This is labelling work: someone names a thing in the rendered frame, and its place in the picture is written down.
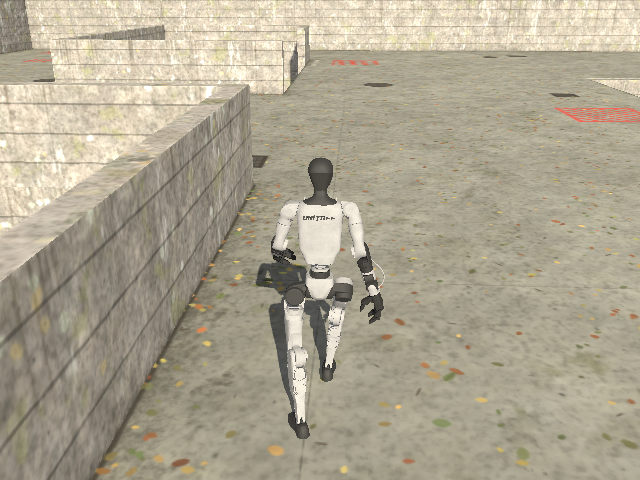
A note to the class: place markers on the robot left upper arm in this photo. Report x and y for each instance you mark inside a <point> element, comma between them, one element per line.
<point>288,211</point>

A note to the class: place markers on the right robot hand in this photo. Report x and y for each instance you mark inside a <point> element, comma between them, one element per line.
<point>378,306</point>

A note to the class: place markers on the robot left forearm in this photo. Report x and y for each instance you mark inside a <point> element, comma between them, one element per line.
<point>275,252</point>

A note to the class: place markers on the robot right forearm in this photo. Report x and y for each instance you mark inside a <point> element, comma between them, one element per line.
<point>368,274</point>

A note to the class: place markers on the right robot foot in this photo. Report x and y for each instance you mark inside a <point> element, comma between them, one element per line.
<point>327,373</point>

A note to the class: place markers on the left robot foot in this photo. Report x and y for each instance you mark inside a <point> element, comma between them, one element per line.
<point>302,430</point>

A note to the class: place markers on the robot foot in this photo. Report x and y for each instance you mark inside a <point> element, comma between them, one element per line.
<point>302,430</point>
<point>327,373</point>

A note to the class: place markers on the robot right upper arm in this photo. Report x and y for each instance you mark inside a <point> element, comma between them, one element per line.
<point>351,211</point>

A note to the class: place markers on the left robot hand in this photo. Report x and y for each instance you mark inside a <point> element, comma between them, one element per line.
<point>287,253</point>

